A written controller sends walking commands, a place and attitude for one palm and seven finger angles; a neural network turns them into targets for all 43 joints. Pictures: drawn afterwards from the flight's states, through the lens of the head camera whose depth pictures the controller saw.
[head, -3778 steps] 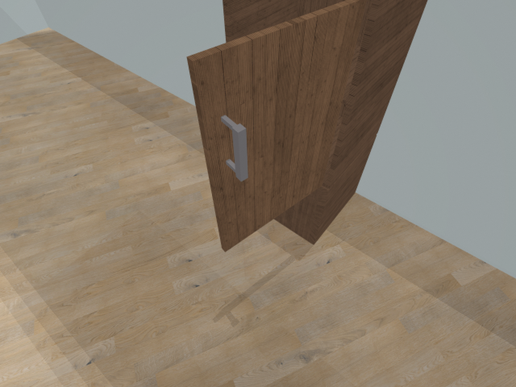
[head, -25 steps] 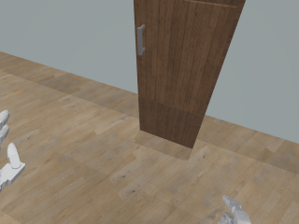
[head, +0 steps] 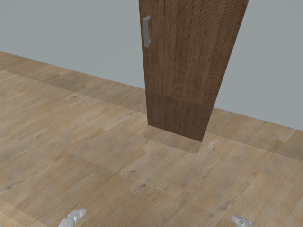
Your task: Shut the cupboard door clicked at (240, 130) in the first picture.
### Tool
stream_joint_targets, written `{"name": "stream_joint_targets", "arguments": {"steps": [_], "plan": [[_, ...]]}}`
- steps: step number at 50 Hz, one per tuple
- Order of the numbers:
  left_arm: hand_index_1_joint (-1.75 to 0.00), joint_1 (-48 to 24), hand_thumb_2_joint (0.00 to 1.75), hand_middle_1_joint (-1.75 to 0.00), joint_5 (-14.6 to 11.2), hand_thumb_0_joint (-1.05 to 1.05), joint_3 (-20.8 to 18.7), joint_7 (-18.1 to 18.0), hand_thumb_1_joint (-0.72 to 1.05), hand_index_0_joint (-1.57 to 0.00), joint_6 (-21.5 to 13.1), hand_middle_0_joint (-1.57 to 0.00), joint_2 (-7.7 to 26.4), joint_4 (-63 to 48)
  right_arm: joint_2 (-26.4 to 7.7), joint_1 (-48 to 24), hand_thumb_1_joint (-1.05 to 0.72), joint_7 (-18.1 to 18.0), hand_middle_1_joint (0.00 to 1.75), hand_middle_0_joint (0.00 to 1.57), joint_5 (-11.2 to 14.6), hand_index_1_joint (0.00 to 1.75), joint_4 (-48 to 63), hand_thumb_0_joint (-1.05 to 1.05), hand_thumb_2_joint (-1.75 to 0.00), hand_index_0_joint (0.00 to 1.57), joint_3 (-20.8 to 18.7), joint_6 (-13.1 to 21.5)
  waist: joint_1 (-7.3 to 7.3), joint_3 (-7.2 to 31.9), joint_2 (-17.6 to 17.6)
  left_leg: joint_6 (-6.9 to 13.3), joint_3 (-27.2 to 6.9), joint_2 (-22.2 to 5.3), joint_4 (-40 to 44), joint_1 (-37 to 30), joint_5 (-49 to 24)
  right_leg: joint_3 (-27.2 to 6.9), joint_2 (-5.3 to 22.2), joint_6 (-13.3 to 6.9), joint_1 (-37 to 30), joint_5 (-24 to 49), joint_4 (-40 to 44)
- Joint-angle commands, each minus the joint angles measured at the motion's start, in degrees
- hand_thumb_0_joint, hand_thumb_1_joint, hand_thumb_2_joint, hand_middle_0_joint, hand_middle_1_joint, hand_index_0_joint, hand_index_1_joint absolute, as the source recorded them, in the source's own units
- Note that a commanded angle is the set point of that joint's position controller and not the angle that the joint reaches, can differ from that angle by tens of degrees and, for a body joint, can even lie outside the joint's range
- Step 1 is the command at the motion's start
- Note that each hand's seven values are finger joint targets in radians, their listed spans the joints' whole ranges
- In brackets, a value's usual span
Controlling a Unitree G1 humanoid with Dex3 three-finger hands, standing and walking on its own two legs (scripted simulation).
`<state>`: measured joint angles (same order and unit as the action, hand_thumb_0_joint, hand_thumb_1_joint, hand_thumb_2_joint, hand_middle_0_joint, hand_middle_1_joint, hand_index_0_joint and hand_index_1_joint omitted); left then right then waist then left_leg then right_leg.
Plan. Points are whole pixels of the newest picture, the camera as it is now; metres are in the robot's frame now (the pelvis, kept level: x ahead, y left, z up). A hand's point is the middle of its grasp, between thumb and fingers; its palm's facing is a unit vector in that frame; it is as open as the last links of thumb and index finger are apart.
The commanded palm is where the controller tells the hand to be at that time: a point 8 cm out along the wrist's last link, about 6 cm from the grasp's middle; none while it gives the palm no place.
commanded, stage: let the arm hang, fingers relaxed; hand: left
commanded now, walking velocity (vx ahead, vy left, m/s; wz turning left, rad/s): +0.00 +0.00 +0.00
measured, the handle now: (147, 31) +0.92 +0.05 +0.08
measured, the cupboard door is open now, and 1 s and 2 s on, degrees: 1 1 1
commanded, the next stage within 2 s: look to check the result in 0.86 s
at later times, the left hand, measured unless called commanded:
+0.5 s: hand out of the picture -0.08 +0.21 -0.16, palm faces +0.02 -0.97 -0.23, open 7.3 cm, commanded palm none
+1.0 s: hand out of the picture -0.01 +0.20 -0.16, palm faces -0.02 -0.98 -0.22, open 7.3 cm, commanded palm none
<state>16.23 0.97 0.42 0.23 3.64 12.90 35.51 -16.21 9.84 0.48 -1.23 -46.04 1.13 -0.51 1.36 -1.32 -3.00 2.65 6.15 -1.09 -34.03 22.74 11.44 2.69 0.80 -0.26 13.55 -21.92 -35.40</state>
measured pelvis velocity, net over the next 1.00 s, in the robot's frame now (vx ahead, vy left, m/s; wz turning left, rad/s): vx -0.01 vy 0.01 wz -0.02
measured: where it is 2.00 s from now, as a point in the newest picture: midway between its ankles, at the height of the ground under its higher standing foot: outside the picture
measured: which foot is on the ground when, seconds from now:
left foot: down 0.00-1.00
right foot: down 0.00-1.00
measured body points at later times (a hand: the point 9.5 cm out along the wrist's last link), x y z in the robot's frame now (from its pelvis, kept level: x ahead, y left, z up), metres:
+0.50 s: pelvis -0.01 +0.02 +0.01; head -0.01 +0.01 +0.46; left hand -0.07 +0.26 -0.14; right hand -0.01 -0.22 -0.15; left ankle +0.07 +0.09 -0.73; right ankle -0.03 -0.12 -0.73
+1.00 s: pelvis -0.01 +0.01 +0.02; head +0.00 +0.01 +0.47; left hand +0.00 +0.25 -0.14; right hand -0.01 -0.25 -0.14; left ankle +0.07 +0.09 -0.73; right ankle -0.03 -0.12 -0.73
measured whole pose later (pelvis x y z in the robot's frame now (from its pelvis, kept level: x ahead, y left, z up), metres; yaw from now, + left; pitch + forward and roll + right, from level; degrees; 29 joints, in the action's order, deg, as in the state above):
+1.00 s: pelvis -0.01 +0.01 +0.02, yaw -1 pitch -2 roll -1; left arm 16.5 1.2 -0.8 -0.9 0.0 11.5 64.9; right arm -12.7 15.3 -1.0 -0.9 -64.0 -2.2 -0.8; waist 0.8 -1.7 -0.4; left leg 3.2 7.0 -0.3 -21.3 15.0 5.1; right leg 1.4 0.6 0.4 6.8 -14.9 -23.2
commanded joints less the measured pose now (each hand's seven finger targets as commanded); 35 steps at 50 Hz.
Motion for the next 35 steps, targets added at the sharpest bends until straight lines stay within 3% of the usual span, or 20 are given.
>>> {"name": "stream_joint_targets", "arguments": {"steps": [1,3,6,10,15,19,22,30,35], "plan": [[-0.30,0.0,0.90,-0.30,-0.1,0.00,-2.3,-1.4,0.90,-0.20,-3.2,-0.20,8.1,2.8,-4.3,1.4,-0.90,-0.6,0.30,0.20,-0.5,0.30,0.9,0.00,-0.90,0.20,-1.7,0.0,0.05,4.2,5.9,-1.0,-7.1,-3.9,4.5,-12.3,-7.2,-7.6,6.7,-4.2,5.2,8.6,12.1],[-0.30,2.3,0.90,-0.30,-0.3,0.00,-2.2,-1.6,0.90,-0.20,-3.2,-0.20,6.9,8.1,-3.9,2.1,-0.90,-0.9,0.30,0.20,-0.3,0.30,-1.8,0.00,-0.90,0.20,-1.7,0.0,-0.60,4.0,-2.5,-0.4,-8.6,-5.5,7.8,-12.0,-6.6,-6.2,4.8,-2.8,2.7,6.1,12.3],[-0.30,5.8,0.90,-0.30,-0.3,0.00,-2.7,-1.7,0.90,-0.20,-2.9,-0.20,5.0,14.6,-2.3,3.4,-0.90,-1.5,0.30,0.20,-0.2,0.30,-5.1,0.00,-0.90,0.20,-2.1,-0.4,-1.44,1.6,-10.6,-0.2,-10.3,-5.9,13.7,-7.9,5.7,-4.5,3.3,-3.0,-0.5,3.7,13.1],[-0.30,8.2,0.90,-0.30,-0.1,0.00,-2.1,-1.5,0.90,-0.20,-3.0,-0.20,3.7,21.0,-2.1,6.0,-0.90,-2.0,0.30,0.20,0.1,0.30,-8.3,0.00,-0.90,0.20,-2.9,-0.7,-1.44,-0.5,-7.0,-0.1,-11.7,-6.6,18.2,-7.3,14.0,-3.7,2.5,-3.0,-0.7,3.1,14.6],[-0.30,9.5,0.90,-0.30,0.2,0.00,-1.9,-1.6,0.90,-0.20,-3.4,-0.20,2.9,25.7,-2.5,8.4,-0.90,-2.3,0.30,0.20,0.3,0.30,-11.7,0.00,-0.90,0.20,-3.8,-0.4,-1.09,-1.9,0.3,0.1,-11.8,-7.1,19.7,-9.1,14.6,-3.8,2.6,-2.9,1.2,1.7,15.8],[-0.30,9.7,0.90,-0.30,0.2,0.00,-2.0,-1.9,0.90,-0.20,-3.9,-0.20,3.0,27.7,-2.4,8.9,-0.90,-2.3,0.30,0.20,0.4,0.30,-13.4,0.00,-0.90,0.20,-3.9,-0.1,-0.85,-1.8,4.9,0.2,-10.4,-6.6,18.4,-11.6,10.0,-4.7,3.5,-3.0,2.6,1.7,17.3],[-0.30,9.8,0.90,-0.30,0.2,0.00,-1.9,-2.0,0.90,-0.20,-3.9,-0.20,3.3,28.6,-2.4,8.9,-0.90,-2.2,0.30,0.20,0.5,0.30,-14.4,0.00,-0.90,0.20,-4.0,-0.3,-0.83,-3.8,5.5,0.1,-9.9,-6.4,18.2,-11.9,10.1,-5.1,3.6,-2.8,4.8,-0.9,18.3],[-0.30,9.8,0.90,-0.30,0.5,0.00,-2.4,-2.1,0.90,-0.20,-3.3,-0.20,3.5,28.7,-2.4,8.0,-0.90,-2.1,0.30,0.20,0.2,0.30,-15.2,0.00,-0.90,0.20,-4.4,-0.5,-1.40,-6.4,1.8,0.0,-10.8,-6.4,21.7,-8.4,16.4,-4.7,2.5,-2.4,5.3,-3.0,16.9],[-0.30,7.7,0.90,-0.30,0.5,0.00,-2.6,-1.9,0.90,-0.20,-4.0,-0.20,4.3,28.1,-2.4,7.3,-0.90,-2.1,0.30,0.20,0.2,0.30,-15.0,0.00,-0.90,0.20,-4.5,0.1,-1.09,-4.7,3.0,-0.2,-9.7,-5.8,19.6,-10.8,10.7,-5.8,3.6,-2.7,5.0,-0.6,18.2]]}}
